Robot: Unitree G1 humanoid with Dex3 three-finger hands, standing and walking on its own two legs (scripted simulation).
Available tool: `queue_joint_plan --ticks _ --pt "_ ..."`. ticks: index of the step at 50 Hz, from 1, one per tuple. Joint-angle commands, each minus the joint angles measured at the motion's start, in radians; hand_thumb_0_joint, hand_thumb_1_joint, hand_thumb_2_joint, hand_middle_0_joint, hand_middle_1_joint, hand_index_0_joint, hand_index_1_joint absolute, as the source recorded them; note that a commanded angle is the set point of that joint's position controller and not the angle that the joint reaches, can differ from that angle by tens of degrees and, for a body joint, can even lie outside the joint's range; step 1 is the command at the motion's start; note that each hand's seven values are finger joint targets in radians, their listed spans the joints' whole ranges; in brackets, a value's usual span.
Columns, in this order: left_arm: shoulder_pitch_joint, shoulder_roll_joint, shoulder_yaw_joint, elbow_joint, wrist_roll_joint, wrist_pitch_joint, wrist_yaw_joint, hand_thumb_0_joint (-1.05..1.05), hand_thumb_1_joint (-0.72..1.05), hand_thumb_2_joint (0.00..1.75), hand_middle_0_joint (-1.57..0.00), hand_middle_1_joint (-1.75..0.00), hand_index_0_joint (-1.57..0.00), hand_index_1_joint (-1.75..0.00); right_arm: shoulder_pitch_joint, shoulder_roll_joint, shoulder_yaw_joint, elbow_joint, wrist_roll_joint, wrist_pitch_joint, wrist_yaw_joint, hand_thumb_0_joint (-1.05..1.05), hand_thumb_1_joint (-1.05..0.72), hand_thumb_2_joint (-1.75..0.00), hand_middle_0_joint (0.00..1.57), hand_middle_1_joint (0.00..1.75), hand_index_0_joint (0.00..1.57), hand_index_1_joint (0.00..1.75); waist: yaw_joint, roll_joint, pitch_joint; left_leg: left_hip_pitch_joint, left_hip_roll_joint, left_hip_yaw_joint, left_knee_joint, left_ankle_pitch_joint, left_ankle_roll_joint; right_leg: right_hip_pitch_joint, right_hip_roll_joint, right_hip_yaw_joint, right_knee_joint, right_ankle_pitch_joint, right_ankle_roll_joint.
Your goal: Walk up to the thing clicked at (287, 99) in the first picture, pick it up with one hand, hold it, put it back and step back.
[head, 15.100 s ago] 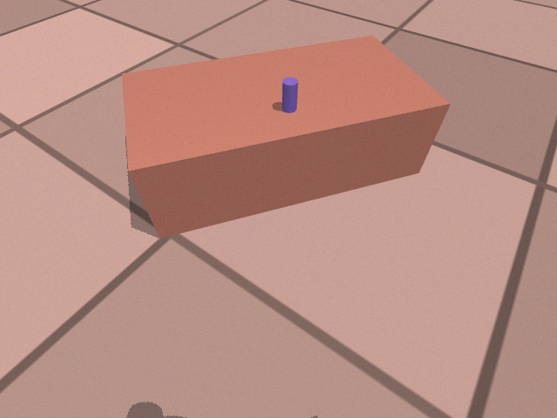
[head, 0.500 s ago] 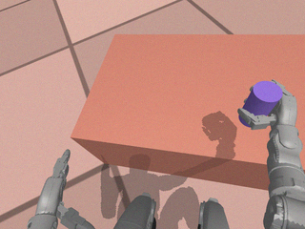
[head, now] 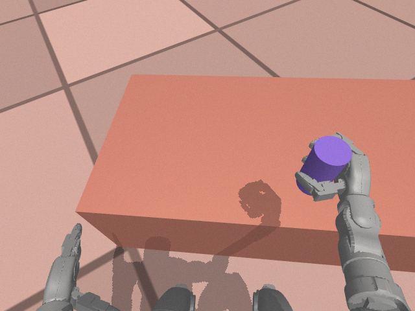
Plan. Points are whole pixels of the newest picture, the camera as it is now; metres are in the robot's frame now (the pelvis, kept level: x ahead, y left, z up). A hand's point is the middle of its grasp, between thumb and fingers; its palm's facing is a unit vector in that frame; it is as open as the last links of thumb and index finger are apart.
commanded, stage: lift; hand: right
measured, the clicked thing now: (320, 168) +0.38 -0.17 +0.04
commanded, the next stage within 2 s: hold in 0.48 s
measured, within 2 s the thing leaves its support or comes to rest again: neither
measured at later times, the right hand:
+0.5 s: hand (317, 172) +0.36 -0.16 +0.06, palm faces +0.08 +1.00 -0.01, open 9.0 cm
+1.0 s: hand (328, 177) +0.34 -0.17 +0.08, palm faces +0.10 +1.00 -0.01, open 9.0 cm
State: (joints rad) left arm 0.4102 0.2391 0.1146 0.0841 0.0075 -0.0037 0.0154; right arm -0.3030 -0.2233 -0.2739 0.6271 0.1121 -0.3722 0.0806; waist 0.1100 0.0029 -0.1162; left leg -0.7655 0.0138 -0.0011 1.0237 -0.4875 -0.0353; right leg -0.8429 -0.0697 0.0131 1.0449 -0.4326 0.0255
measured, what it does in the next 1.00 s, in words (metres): stands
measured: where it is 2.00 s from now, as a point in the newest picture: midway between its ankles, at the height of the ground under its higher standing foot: outside the picture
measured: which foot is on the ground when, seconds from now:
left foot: down 0.00-1.00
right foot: down 0.00-1.00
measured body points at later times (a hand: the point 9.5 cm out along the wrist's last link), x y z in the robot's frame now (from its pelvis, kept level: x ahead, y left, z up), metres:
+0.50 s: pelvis +0.01 +0.01 +0.02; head +0.06 -0.01 +0.46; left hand +0.17 +0.28 +0.00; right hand +0.35 -0.21 +0.06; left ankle +0.01 +0.14 -0.67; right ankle +0.04 -0.13 -0.67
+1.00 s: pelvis +0.01 +0.00 +0.02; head +0.05 -0.01 +0.47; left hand +0.16 +0.27 -0.01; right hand +0.33 -0.22 +0.08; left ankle +0.01 +0.14 -0.67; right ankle +0.04 -0.13 -0.67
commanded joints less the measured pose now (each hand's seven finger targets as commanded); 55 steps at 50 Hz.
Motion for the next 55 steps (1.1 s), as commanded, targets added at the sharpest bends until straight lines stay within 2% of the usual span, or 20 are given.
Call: queue_joint_plan --ticks 1,4,9,13,15,18,20,26,30,32,35,38,39,41,42,45,48,51,53,55 --pt "0.016 0.102 0.048 -0.128 -0.007 -0.058 0.009 0.00 -0.54 0.04 -0.04 -0.04 -0.04 -0.04 -0.256 -0.117 -0.001 -0.246 0.024 -0.075 0.008 0.00 -0.26 -1.29 1.31 1.43 1.34 1.43 -0.025 -0.019 -0.241 0.086 -0.028 0.016 -0.175 0.221 0.031 0.247 0.046 -0.022 -0.165 0.142 -0.034" --pt "0.010 0.083 0.032 -0.110 -0.003 -0.058 0.006 0.00 -0.53 0.04 -0.03 -0.04 -0.04 -0.03 -0.289 -0.123 0.007 -0.325 0.026 -0.085 0.016 0.00 -0.26 -1.27 1.30 1.41 1.33 1.41 -0.028 -0.081 -0.273 0.092 -0.029 0.021 -0.166 0.244 0.036 0.286 0.046 -0.025 -0.174 0.167 -0.028" --pt "-0.016 0.166 0.111 -0.154 -0.008 -0.065 0.022 0.00 -0.54 0.04 -0.04 -0.04 -0.04 -0.04 -0.264 -0.126 0.007 -0.430 0.036 -0.077 0.001 0.00 -0.28 -1.30 1.32 1.44 1.35 1.44 -0.012 -0.077 -0.373 0.133 -0.030 0.023 -0.185 0.268 0.034 0.394 0.043 -0.022 -0.191 0.190 -0.025" --pt "-0.006 0.121 0.064 -0.143 -0.010 -0.061 0.025 0.00 -0.55 0.05 -0.03 -0.04 -0.03 -0.04 -0.195 -0.099 0.011 -0.393 0.045 -0.065 -0.025 0.00 -0.27 -1.32 1.34 1.47 1.38 1.47 -0.028 0.013 -0.315 0.198 -0.024 0.017 -0.216 0.317 0.017 0.336 0.051 -0.027 -0.182 0.217 -0.038" --pt "-0.030 0.161 0.100 -0.169 -0.014 -0.061 0.033 0.00 -0.55 0.05 -0.03 -0.04 -0.03 -0.04 -0.216 -0.130 -0.006 -0.410 0.045 -0.070 -0.032 0.00 -0.24 -1.32 1.33 1.46 1.37 1.46 -0.015 0.047 -0.315 0.212 -0.018 0.007 -0.229 0.316 0.013 0.340 0.048 -0.025 -0.185 0.213 -0.041" --pt "-0.042 0.139 0.086 -0.144 -0.015 -0.059 0.033 0.00 -0.54 0.04 -0.03 -0.04 -0.03 -0.04 -0.205 -0.119 0.011 -0.392 0.035 -0.071 -0.028 0.00 -0.23 -1.32 1.33 1.47 1.37 1.47 -0.024 0.020 -0.264 0.181 -0.014 -0.003 -0.225 0.317 0.017 0.332 0.046 -0.033 -0.191 0.218 -0.039" --pt "0.018 0.066 0.022 -0.075 -0.015 -0.055 0.020 0.00 -0.54 0.04 -0.03 -0.04 -0.03 -0.04 -0.137 -0.066 0.050 -0.343 0.034 -0.060 -0.012 0.00 -0.24 -1.32 1.32 1.46 1.36 1.46 -0.039 -0.010 -0.208 0.154 -0.012 -0.002 -0.225 0.306 0.020 0.323 0.048 -0.040 -0.199 0.214 -0.037" --pt "-0.010 0.124 0.070 -0.090 -0.014 -0.049 0.017 0.00 -0.53 0.04 -0.04 -0.04 -0.04 -0.04 -0.146 -0.124 0.002 -0.433 0.040 -0.052 0.002 0.00 -0.27 -1.32 1.33 1.46 1.37 1.46 -0.056 -0.063 -0.278 0.191 -0.016 0.015 -0.220 0.317 0.027 0.382 0.050 -0.039 -0.225 0.238 -0.028" --pt "-0.037 0.149 0.097 -0.125 -0.018 -0.053 0.026 0.00 -0.54 0.05 -0.04 -0.05 -0.04 -0.05 -0.142 -0.093 0.028 -0.468 0.054 -0.052 -0.017 0.00 -0.27 -1.32 1.33 1.46 1.37 1.46 -0.045 -0.028 -0.279 0.213 -0.021 0.027 -0.238 0.307 0.026 0.411 0.047 -0.030 -0.243 0.232 -0.029" --pt "-0.010 0.120 0.081 -0.056 -0.018 -0.051 0.023 0.00 -0.55 0.05 -0.04 -0.04 -0.04 -0.05 -0.082 -0.044 0.053 -0.404 0.060 -0.048 -0.018 0.00 -0.25 -1.29 1.31 1.43 1.34 1.43 -0.043 0.012 -0.225 0.197 -0.022 0.032 -0.235 0.307 0.024 0.374 0.046 -0.027 -0.244 0.235 -0.033" --pt "-0.064 0.124 0.073 -0.114 -0.020 -0.059 0.030 0.00 -0.54 0.05 -0.04 -0.04 -0.04 -0.04 -0.156 -0.106 0.032 -0.496 0.046 -0.061 -0.019 0.00 -0.21 -1.30 1.30 1.44 1.34 1.44 -0.043 0.011 -0.312 0.230 -0.018 0.020 -0.236 0.368 0.020 0.433 0.043 -0.032 -0.228 0.291 -0.037" --pt "-0.009 0.106 0.066 -0.015 -0.017 -0.049 0.029 0.00 -0.54 0.05 -0.04 -0.05 -0.04 -0.05 -0.041 -0.038 0.083 -0.393 0.041 -0.046 -0.012 0.00 -0.21 -1.30 1.29 1.43 1.33 1.43 -0.047 -0.012 -0.230 0.206 -0.017 0.026 -0.232 0.358 0.023 0.414 0.045 -0.033 -0.240 0.290 -0.031" --pt "-0.001 0.082 0.037 -0.018 -0.020 -0.047 0.025 0.00 -0.54 0.04 -0.04 -0.05 -0.04 -0.05 -0.085 -0.073 0.060 -0.459 0.048 -0.052 -0.010 0.00 -0.23 -1.30 1.29 1.43 1.33 1.43 -0.054 -0.017 -0.225 0.213 -0.016 0.023 -0.241 0.339 0.025 0.401 0.047 -0.034 -0.247 0.271 -0.031" --pt "-0.067 0.129 0.075 -0.094 -0.023 -0.053 0.032 0.00 -0.53 0.04 -0.04 -0.05 -0.05 -0.05 -0.104 -0.095 0.040 -0.476 0.047 -0.044 -0.007 0.00 -0.23 -1.32 1.30 1.44 1.34 1.44 -0.040 -0.006 -0.298 0.236 -0.017 0.021 -0.253 0.341 0.022 0.441 0.046 -0.034 -0.254 0.263 -0.034" --pt "-0.042 0.113 0.060 -0.050 -0.021 -0.049 0.029 0.00 -0.54 0.04 -0.04 -0.05 -0.05 -0.05 -0.089 -0.097 0.046 -0.499 0.048 -0.040 -0.009 0.00 -0.25 -1.32 1.31 1.44 1.35 1.44 -0.065 -0.050 -0.255 0.242 -0.014 0.021 -0.256 0.338 0.025 0.435 0.049 -0.040 -0.263 0.264 -0.028" --pt "-0.028 0.167 0.124 -0.005 -0.025 -0.047 0.034 0.00 -0.53 0.04 -0.04 -0.05 -0.05 -0.05 -0.076 -0.090 0.043 -0.464 0.058 -0.025 -0.015 0.00 -0.30 -1.31 1.32 1.44 1.35 1.44 -0.042 -0.034 -0.191 0.197 -0.020 0.032 -0.268 0.268 0.028 0.419 0.045 -0.031 -0.293 0.199 -0.026" --pt "-0.107 0.120 0.066 -0.076 -0.027 -0.060 0.032 0.00 -0.52 0.03 -0.04 -0.05 -0.05 -0.04 -0.146 -0.092 0.044 -0.522 0.060 -0.032 -0.021 0.00 -0.27 -1.32 1.32 1.45 1.36 1.45 -0.057 -0.003 -0.210 0.219 -0.021 0.033 -0.282 0.241 0.028 0.420 0.041 -0.025 -0.300 0.173 -0.029" --pt "-0.057 0.086 0.047 0.005 -0.026 -0.060 0.031 0.00 -0.53 0.04 -0.04 -0.05 -0.05 -0.04 -0.079 -0.027 0.084 -0.381 0.056 -0.023 -0.015 0.00 -0.24 -1.33 1.32 1.46 1.37 1.46 -0.040 0.025 -0.127 0.175 -0.022 0.032 -0.283 0.204 0.027 0.375 0.042 -0.028 -0.300 0.133 -0.032" --pt "-0.091 0.135 0.084 -0.073 -0.026 -0.072 0.037 0.00 -0.53 0.04 -0.04 -0.05 -0.05 -0.04 -0.113 -0.103 0.028 -0.456 0.056 -0.034 -0.011 0.00 -0.21 -1.32 1.30 1.44 1.34 1.44 -0.047 0.023 -0.255 0.239 -0.019 0.028 -0.284 0.257 0.024 0.432 0.044 -0.030 -0.289 0.185 -0.034" --pt "-0.057 0.118 0.065 -0.063 -0.024 -0.069 0.036 0.00 -0.52 0.03 -0.04 -0.05 -0.05 -0.04 -0.127 -0.088 0.064 -0.503 0.049 -0.034 -0.010 0.00 -0.24 -1.32 1.31 1.45 1.35 1.45 -0.057 -0.011 -0.292 0.271 -0.012 0.016 -0.278 0.322 0.023 0.465 0.052 -0.040 -0.277 0.248 -0.031"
